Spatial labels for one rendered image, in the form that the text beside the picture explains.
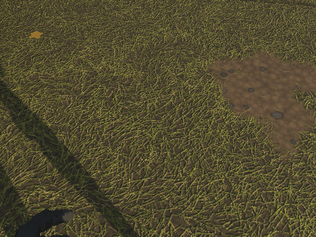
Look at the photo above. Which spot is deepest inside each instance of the left robot hand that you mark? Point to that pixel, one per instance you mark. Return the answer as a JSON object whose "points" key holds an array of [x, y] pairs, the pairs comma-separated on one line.
{"points": [[43, 221]]}

